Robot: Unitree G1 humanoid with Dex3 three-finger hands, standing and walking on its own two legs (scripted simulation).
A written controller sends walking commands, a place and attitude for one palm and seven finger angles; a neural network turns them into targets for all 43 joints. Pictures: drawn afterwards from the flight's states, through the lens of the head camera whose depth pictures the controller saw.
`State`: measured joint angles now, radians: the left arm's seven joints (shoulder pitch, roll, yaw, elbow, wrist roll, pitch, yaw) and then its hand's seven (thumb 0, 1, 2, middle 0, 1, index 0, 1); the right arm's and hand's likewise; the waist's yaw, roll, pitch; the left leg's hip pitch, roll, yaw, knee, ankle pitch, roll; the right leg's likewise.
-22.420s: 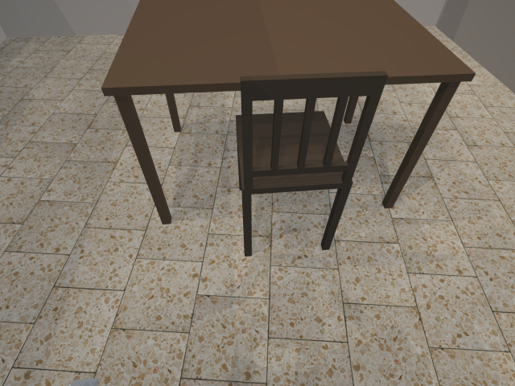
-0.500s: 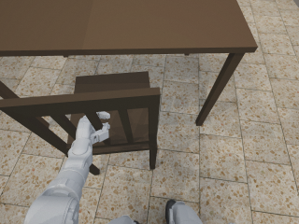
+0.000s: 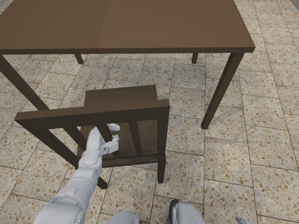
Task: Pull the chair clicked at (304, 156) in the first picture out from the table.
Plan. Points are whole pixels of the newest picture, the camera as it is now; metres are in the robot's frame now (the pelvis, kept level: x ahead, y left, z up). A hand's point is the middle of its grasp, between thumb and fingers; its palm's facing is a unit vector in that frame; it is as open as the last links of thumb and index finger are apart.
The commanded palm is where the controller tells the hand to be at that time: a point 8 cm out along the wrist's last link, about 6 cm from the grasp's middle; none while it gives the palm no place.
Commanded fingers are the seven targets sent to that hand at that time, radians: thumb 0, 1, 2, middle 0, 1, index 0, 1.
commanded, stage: step backward, pulling the chair out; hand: left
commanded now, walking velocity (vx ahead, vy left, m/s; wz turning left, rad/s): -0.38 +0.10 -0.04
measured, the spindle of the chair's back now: (109, 140) +0.37 +0.14 -0.08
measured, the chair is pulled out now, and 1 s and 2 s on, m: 0.20 0.26 0.44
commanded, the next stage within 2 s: none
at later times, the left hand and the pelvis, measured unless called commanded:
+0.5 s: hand (111, 152) +0.32 +0.13 -0.06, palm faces -0.01 -0.98 -0.17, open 5.4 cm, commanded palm +0.33 +0.18 -0.05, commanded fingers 0.00 0.90 0.90 -0.50 -1.45 -0.50 -1.45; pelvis -0.04 +0.02 +0.00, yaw +2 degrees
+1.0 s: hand (107, 161) +0.29 +0.13 -0.06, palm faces -0.07 -0.98 -0.17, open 5.4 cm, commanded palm +0.29 +0.18 -0.05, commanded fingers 0.00 0.90 0.90 -0.50 -1.45 -0.50 -1.45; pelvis -0.08 +0.04 +0.00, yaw +0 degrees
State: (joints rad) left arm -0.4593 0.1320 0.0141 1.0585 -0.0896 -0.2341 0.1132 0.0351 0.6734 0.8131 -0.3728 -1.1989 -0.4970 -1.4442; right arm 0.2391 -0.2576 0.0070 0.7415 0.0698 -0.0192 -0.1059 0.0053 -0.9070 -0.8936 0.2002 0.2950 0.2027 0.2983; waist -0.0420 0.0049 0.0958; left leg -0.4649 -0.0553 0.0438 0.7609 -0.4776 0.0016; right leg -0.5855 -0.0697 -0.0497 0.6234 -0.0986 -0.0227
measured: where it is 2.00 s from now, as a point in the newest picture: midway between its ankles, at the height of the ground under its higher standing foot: outside the picture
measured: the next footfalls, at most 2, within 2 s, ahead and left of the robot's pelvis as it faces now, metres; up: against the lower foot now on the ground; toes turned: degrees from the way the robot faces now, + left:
right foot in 0.62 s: +0.09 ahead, -0.11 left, +0.00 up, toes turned -2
right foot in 1.18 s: -0.05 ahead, -0.10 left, +0.00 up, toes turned -7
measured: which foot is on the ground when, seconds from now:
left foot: down 0.00-1.00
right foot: down 0.00-0.52, up 0.54-0.60, down 0.62-1.00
